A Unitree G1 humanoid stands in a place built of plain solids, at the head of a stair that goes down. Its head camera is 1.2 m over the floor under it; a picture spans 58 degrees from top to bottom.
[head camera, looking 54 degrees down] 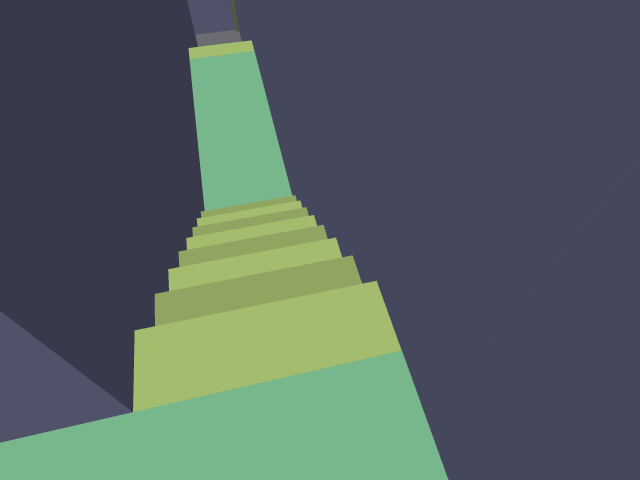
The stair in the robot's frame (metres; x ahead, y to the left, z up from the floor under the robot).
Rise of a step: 0.20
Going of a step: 0.24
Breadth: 0.76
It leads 13 degrees to the left of straight ahead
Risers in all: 8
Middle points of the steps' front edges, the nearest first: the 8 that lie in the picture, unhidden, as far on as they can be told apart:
0.63 0.19 0.00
0.86 0.24 -0.20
1.10 0.29 -0.40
1.33 0.35 -0.61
1.56 0.40 -0.81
1.80 0.46 -1.01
2.03 0.51 -1.21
2.26 0.57 -1.42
